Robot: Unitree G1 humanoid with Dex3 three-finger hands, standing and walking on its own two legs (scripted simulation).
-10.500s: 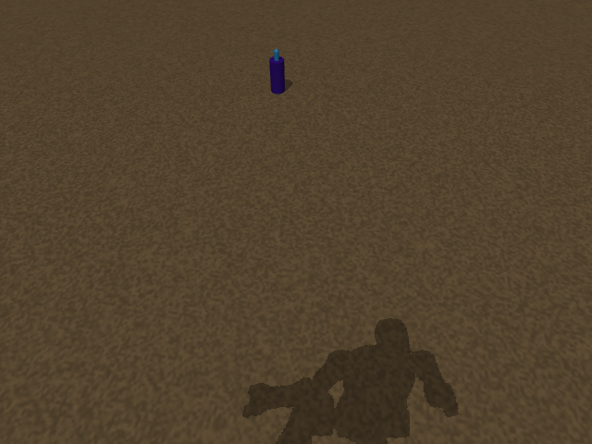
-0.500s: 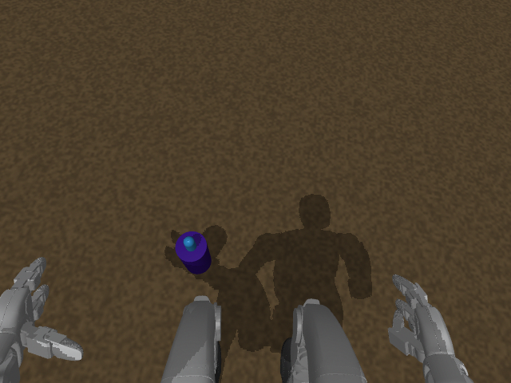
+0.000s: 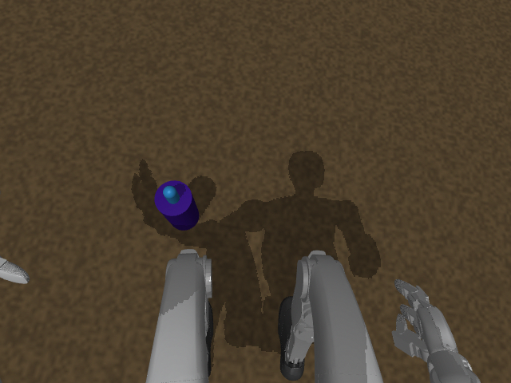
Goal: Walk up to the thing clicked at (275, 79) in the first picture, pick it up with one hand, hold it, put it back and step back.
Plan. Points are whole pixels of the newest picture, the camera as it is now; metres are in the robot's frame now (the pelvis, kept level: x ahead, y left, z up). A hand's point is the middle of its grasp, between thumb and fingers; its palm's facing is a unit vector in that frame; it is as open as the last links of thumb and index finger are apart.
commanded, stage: go down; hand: left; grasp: from the side
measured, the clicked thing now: (177, 205) +0.44 +0.19 -0.38
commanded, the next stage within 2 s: approach in 1.28 s
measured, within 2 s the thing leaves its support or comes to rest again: neither
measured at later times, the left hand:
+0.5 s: hand (9, 212) +0.34 +0.39 -0.08, palm faces +0.15 -0.98 -0.14, open 17.5 cm
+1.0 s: hand (13, 205) +0.35 +0.40 -0.09, palm faces +0.15 -0.98 -0.12, open 17.6 cm
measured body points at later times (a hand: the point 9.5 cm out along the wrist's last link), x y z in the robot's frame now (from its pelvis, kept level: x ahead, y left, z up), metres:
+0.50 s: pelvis -0.01 +0.00 -0.05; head +0.19 +0.05 +0.35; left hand +0.33 +0.44 -0.07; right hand +0.16 -0.27 -0.16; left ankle +0.07 +0.12 -0.48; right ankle +0.07 -0.12 -0.48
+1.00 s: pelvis -0.02 +0.00 -0.09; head +0.19 +0.05 +0.31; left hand +0.34 +0.45 -0.08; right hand +0.14 -0.28 -0.19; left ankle +0.07 +0.12 -0.48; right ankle +0.07 -0.12 -0.48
